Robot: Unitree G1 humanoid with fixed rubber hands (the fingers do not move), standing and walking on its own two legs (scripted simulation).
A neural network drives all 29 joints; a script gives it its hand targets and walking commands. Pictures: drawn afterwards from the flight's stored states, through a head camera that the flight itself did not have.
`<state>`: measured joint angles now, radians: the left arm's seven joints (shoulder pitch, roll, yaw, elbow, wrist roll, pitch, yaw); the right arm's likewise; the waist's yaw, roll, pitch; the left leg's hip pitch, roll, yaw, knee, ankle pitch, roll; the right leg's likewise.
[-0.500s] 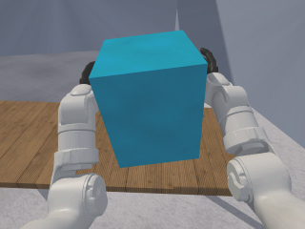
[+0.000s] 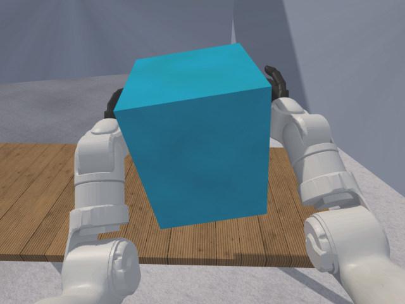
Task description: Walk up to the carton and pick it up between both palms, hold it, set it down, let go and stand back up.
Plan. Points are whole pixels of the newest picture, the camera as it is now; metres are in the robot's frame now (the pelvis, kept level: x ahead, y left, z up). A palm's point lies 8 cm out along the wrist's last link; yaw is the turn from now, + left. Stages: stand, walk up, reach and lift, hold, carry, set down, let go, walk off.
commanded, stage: hold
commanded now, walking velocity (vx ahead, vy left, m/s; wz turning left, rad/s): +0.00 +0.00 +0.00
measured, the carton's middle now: (200, 135) +0.36 -0.01 +0.23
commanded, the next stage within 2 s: none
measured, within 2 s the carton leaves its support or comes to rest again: neither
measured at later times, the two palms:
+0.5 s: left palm (114, 128) +0.36 +0.14 +0.26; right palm (278, 105) +0.36 -0.15 +0.29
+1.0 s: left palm (115, 122) +0.36 +0.14 +0.27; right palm (278, 103) +0.37 -0.15 +0.29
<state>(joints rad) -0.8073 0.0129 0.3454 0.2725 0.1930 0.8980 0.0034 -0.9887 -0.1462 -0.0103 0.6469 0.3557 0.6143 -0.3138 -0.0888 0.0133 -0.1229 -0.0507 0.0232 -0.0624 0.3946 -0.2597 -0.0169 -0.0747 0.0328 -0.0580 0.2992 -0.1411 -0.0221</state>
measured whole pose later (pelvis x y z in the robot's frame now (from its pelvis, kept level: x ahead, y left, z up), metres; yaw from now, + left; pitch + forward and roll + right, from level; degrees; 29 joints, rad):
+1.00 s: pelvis -0.01 -0.01 +0.00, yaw +1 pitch -3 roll -1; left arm -0.90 0.05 0.37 0.39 0.18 0.86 0.01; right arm -1.05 -0.15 -0.02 0.71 0.33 0.61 -0.31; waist -0.08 0.01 -0.14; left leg -0.11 0.03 -0.09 0.40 -0.23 -0.03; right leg -0.12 0.04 -0.06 0.30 -0.12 -0.04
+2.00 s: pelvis -0.01 +0.00 +0.00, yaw +0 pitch -5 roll -2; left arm -0.85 0.01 0.35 0.29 0.21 0.90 0.02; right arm -1.02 -0.15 -0.03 0.67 0.36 0.63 -0.30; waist -0.10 0.01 -0.13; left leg -0.08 0.02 -0.08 0.42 -0.26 -0.02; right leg -0.09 0.05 -0.03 0.30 -0.13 -0.02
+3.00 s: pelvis +0.00 +0.00 +0.00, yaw +0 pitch -5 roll -2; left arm -0.79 0.00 0.37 0.27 0.20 0.90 0.00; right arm -0.98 -0.14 -0.01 0.62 0.38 0.67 -0.34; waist -0.11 0.02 -0.14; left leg -0.05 0.01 -0.09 0.42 -0.27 -0.01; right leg -0.06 0.05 -0.01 0.30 -0.15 -0.02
